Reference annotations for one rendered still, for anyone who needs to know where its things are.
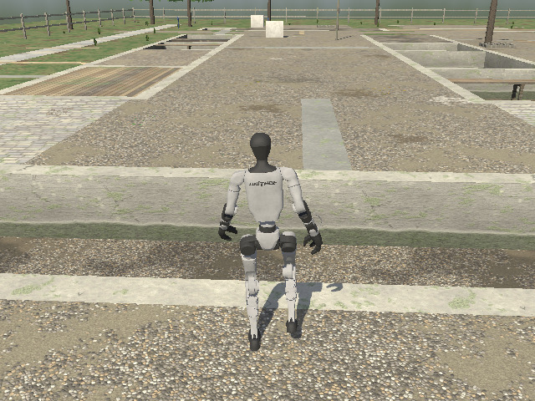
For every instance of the left robot hand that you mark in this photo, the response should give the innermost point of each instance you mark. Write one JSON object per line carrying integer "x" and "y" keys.
{"x": 222, "y": 234}

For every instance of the left robot forearm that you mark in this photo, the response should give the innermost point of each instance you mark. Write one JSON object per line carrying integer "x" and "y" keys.
{"x": 225, "y": 220}

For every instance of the right robot forearm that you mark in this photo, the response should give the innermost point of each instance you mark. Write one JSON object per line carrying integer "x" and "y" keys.
{"x": 308, "y": 221}

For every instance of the robot right foot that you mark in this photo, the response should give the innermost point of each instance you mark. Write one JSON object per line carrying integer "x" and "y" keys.
{"x": 292, "y": 326}

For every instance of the humanoid robot torso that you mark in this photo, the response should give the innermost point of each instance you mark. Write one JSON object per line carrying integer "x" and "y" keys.
{"x": 265, "y": 202}

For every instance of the left robot upper arm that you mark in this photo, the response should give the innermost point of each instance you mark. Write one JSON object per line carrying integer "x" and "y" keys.
{"x": 233, "y": 192}

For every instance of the right robot upper arm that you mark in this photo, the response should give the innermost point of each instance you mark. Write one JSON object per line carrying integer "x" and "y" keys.
{"x": 294, "y": 187}

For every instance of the right robot hand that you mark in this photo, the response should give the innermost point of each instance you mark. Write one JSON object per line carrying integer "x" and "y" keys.
{"x": 317, "y": 240}

